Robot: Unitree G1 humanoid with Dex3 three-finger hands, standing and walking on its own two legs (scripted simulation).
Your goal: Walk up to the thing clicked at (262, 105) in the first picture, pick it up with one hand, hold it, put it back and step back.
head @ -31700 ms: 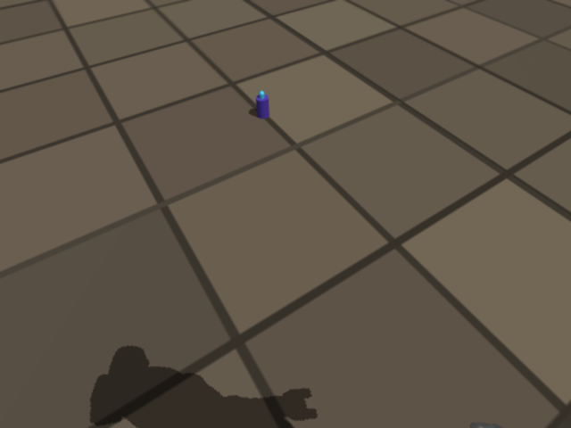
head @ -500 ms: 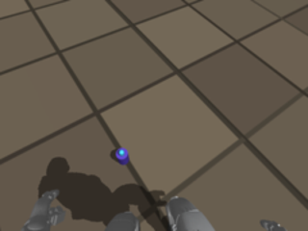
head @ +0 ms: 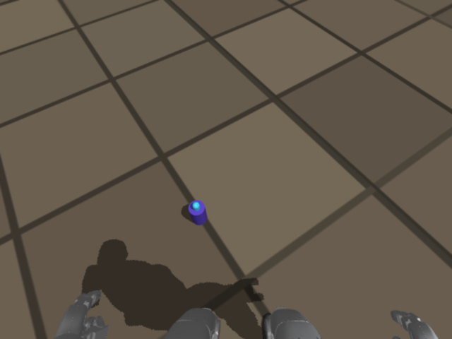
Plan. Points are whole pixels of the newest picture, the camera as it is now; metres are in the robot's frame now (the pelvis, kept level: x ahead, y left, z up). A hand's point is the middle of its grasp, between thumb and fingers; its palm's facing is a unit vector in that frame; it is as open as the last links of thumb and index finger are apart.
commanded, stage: step back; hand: left
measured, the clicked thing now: (197, 211) +0.60 +0.17 -0.68
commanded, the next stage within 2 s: none
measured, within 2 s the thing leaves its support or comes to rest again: neither
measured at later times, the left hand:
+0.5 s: hand out of the picture -0.07 +0.27 -0.16, palm faces -0.09 -0.92 -0.39, open 7.4 cm
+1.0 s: hand out of the picture -0.20 +0.25 -0.14, palm faces +0.02 -0.93 -0.37, open 7.4 cm
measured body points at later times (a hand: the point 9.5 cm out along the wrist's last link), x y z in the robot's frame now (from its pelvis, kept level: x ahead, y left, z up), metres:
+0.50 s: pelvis -0.17 +0.00 -0.01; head -0.11 +0.01 +0.44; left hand -0.07 +0.32 -0.13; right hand -0.05 -0.32 -0.10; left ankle -0.04 +0.11 -0.73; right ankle -0.21 -0.14 -0.72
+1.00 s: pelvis -0.34 -0.01 +0.00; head -0.29 +0.01 +0.44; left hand -0.20 +0.30 -0.12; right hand -0.27 -0.32 -0.11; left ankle -0.31 +0.10 -0.73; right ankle -0.31 -0.14 -0.66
